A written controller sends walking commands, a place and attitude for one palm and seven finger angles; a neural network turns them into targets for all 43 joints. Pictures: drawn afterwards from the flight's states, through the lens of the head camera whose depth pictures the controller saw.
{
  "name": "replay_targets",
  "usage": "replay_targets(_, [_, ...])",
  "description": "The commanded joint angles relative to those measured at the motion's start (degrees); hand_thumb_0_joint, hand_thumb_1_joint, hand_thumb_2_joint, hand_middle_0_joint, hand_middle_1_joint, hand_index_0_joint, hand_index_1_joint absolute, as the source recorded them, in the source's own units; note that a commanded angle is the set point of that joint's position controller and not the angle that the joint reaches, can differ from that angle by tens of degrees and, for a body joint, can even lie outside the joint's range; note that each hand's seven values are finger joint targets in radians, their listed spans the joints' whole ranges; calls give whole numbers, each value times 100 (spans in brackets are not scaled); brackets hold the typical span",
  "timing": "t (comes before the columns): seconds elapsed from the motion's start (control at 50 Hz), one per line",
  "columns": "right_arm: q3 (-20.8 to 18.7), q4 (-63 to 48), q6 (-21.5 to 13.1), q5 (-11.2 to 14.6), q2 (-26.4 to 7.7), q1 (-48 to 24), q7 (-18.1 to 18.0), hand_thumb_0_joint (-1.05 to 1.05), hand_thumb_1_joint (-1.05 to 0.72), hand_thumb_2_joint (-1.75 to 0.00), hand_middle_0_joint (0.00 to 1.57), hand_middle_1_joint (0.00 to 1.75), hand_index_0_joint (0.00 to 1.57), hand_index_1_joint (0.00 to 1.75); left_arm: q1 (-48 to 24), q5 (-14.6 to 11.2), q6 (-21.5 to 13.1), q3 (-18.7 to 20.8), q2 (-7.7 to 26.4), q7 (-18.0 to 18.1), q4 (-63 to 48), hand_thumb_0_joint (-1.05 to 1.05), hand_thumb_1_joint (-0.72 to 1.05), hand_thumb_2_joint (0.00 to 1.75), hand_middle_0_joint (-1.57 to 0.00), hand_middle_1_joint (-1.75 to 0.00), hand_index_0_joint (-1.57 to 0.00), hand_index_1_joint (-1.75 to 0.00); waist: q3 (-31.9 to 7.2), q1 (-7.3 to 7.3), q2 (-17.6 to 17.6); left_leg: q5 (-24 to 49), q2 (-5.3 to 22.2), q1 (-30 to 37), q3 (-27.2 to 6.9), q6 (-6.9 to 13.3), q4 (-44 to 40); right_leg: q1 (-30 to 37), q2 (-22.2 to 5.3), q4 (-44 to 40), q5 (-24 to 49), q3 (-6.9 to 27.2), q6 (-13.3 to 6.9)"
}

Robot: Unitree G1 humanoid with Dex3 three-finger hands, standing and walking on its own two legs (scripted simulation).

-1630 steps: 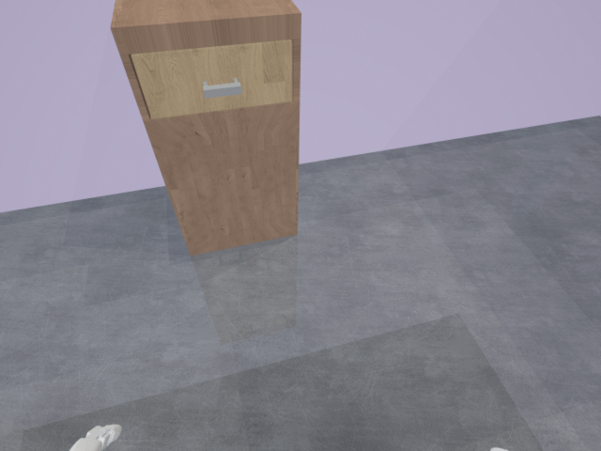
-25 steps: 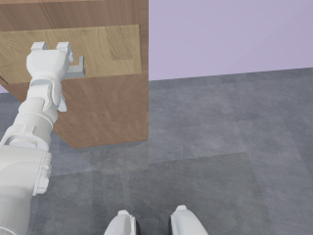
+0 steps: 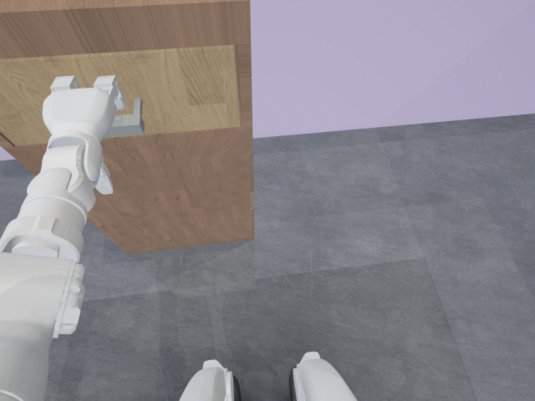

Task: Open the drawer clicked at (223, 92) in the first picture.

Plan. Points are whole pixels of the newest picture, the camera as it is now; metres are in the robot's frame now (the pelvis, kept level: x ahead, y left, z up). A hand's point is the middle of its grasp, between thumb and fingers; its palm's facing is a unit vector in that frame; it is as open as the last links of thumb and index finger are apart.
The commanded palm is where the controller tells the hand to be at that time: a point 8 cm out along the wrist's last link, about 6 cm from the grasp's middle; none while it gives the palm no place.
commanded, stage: lift the fingers back up to retry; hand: left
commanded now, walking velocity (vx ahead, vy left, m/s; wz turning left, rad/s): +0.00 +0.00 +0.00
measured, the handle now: (111, 116) +0.56 +0.22 +0.03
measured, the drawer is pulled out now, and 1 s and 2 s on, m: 0.00 0.00 0.00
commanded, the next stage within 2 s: re-aim the fingers above the handle in 0.60 s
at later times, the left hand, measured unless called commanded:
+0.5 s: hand (84, 113) +0.52 +0.23 +0.09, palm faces -0.02 -0.01 -1.00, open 13.5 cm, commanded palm +0.49 +0.22 +0.14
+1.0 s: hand (76, 118) +0.51 +0.24 +0.08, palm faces -0.04 +0.01 -1.00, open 13.8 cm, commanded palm +0.50 +0.23 +0.14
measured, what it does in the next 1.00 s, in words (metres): stands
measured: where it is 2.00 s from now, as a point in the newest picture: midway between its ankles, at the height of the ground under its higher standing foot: outside the picture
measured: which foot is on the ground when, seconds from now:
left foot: down 0.00-1.00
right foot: down 0.00-1.00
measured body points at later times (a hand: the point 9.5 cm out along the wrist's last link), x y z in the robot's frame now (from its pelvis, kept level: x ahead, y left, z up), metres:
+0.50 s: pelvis +0.05 +0.00 +0.03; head +0.14 -0.01 +0.48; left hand +0.51 +0.23 +0.14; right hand +0.09 -0.27 -0.10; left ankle +0.02 +0.10 -0.68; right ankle +0.03 -0.13 -0.68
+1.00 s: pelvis +0.04 -0.01 +0.03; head +0.13 -0.02 +0.48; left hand +0.51 +0.24 +0.14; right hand +0.09 -0.29 -0.10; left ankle +0.02 +0.10 -0.68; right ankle +0.03 -0.13 -0.68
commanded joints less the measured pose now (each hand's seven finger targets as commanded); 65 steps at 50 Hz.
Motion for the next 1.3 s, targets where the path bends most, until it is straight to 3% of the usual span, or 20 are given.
replay_targets(0.0, [-354,-209,-54,-41,-923,936,-89,0,-90,-90,20,30,20,30,-2271,-75,-56,380,1338,127,-1181,0,-50,30,-30,-120,-30,-120,-2790,-56,172,1527,-114,2375,-240,42,-803,1410,274,-886,1039,-96,-171])
replay_targets(0.06, [-401,-172,-40,-49,-903,908,-73,0,-90,-90,20,30,20,30,-2345,-65,-135,336,1174,198,-1521,0,-50,30,-30,-120,-30,-120,-2784,-40,254,1852,-94,2732,-258,19,-892,1471,291,-987,1218,-123,-182])
replay_targets(0.22, [-401,-123,78,-36,-899,696,-22,0,-90,-90,20,30,20,30,-1894,-53,-8,628,1398,380,-1580,0,-50,30,-30,-120,-30,-120,-2480,155,238,2530,-144,2907,-140,-1,-1139,2126,282,-1184,1927,-132,-206])
replay_targets(0.28, [-456,-190,92,-49,-889,648,-2,0,-90,-90,20,30,20,30,-2071,-101,-58,666,1376,372,-2177,0,-50,30,-30,-120,-30,-120,-2925,186,323,3332,-126,3419,-148,-18,-1130,2436,282,-1207,2442,-126,-203])
replay_targets(0.38, [-492,-229,129,-23,-853,517,20,0,-90,-90,20,30,20,30,-1908,-198,16,561,1142,274,-2472,0,-50,30,-30,-120,-30,-120,-2822,198,255,3957,-92,3824,-157,-22,-1232,2628,283,-1360,2755,-144,-171])
replay_targets(0.44, [-470,-173,176,16,-873,485,32,0,-90,-90,20,30,20,30,-1564,-164,176,454,1001,172,-1998,0,-50,30,-30,-120,-30,-120,-2315,194,-149,3631,-110,3537,-132,-10,-1398,2676,271,-1456,2672,-174,-162])
replay_targets(0.46, [-482,-200,186,16,-868,439,45,0,-90,-90,20,30,20,30,-1438,-168,218,269,770,115,-1903,0,-50,30,-30,-120,-30,-120,-2263,178,-141,3518,-132,3526,-90,-2,-1427,2691,267,-1505,2671,-151,-161])
replay_targets(0.54, [-462,-283,254,24,-867,327,58,0,-90,-90,20,30,20,30,-1220,-194,196,170,677,-93,-1896,0,-50,30,-30,-120,-30,-120,-2231,252,-149,3477,-163,3555,-28,9,-1504,2878,231,-1563,2781,-116,-173])
replay_targets(0.68, [-475,-399,301,-4,-834,212,-2,0,-90,-90,20,30,20,30,-1240,-136,-177,490,1047,-140,-2237,0,-50,30,-30,-120,-30,-120,-2247,325,-229,3297,-218,3402,8,35,-1509,3135,192,-1541,2916,-27,-187])
replay_targets(0.74, [-463,-358,265,20,-833,188,-20,0,-90,-90,20,30,20,30,-1459,-66,-230,482,1096,8,-2112,0,-50,30,-30,-120,-30,-120,-1947,253,-147,2836,-231,3228,1,19,-1552,2859,194,-1543,2538,-41,-198])
replay_targets(0.8, [-473,-318,214,8,-828,240,-28,0,-90,-90,20,30,20,30,-1616,-36,-236,577,1255,147,-1994,0,-50,30,-30,-120,-30,-120,-2150,239,-43,2716,-260,3208,27,25,-1505,2897,188,-1512,2487,-2,-200])
replay_targets(0.88, [-489,-236,149,-8,-844,348,-26,0,-90,-90,20,30,20,30,-2014,-37,-167,394,1090,199,-1882,0,-50,30,-30,-120,-30,-120,-2318,101,-14,2665,-253,3281,16,19,-1458,2774,198,-1522,2396,-5,-191])
replay_targets(0.9, [-492,-231,142,0,-852,370,-21,0,-90,-90,20,30,20,30,-1869,-45,-155,487,1206,183,-1816,0,-50,30,-30,-120,-30,-120,-2421,165,44,2709,-248,3299,8,15,-1452,2812,201,-1486,2429,-8,-191])
replay_targets(0.98, [-494,-192,141,-6,-873,431,-28,0,-90,-90,20,30,20,30,-1934,-122,-91,259,950,11,-1658,0,-50,30,-30,-120,-30,-120,-2419,67,-64,2847,-232,3338,-6,24,-1441,2803,213,-1526,2565,-14,-180])
replay_targets(1.02, [-501,-183,148,6,-886,480,-16,0,-90,-90,20,30,20,30,-1764,-165,-89,206,859,-70,-1550,0,-50,30,-30,-120,-30,-120,-2364,91,-132,2793,-212,3364,-13,23,-1471,2742,227,-1558,2465,-35,-173])
replay_targets(1.08, [-465,-184,170,-5,-927,473,-40,0,-90,-90,20,30,20,30,-1745,-138,-155,515,1284,-119,-1475,0,-50,30,-30,-120,-30,-120,-2245,169,-210,2641,-220,3096,-14,34,-1519,2866,207,-1563,2425,-10,-188])
replay_targets(1.16, [-473,-176,142,23,-926,506,-42,0,-90,-90,20,30,20,30,-1696,-93,-230,356,1115,-139,-1400,0,-50,30,-30,-120,-30,-120,-1938,122,-209,2378,-199,3003,-6,33,-1567,2611,220,-1597,2123,-29,-193])
replay_targets(1.22, [-506,-203,134,2,-891,561,-14,0,-90,-90,20,30,20,30,-1626,-60,-324,426,1104,-82,-1664,0,-50,30,-30,-120,-30,-120,-2329,224,39,2833,-176,3320,-45,12,-1505,2631,252,-1494,2270,-53,-227])
replay_targets(1.24, [-516,-207,120,-7,-875,553,-4,0,-90,-90,20,30,20,30,-1730,-75,-342,253,880,-63,-1748,0,-50,30,-30,-120,-30,-120,-2347,167,87,2856,-164,3417,-49,2,-1486,2518,259,-1503,2202,-61,-215])
replay_targets(1.28, [-536,-175,110,-23,-890,573,16,0,-90,-90,20,30,20,30,-1883,-83,-386,369,972,5,-1884,0,-50,30,-30,-120,-30,-120,-2332,163,93,3002,-129,3506,-94,-9,-1469,2407,282,-1488,2155,-90,-229])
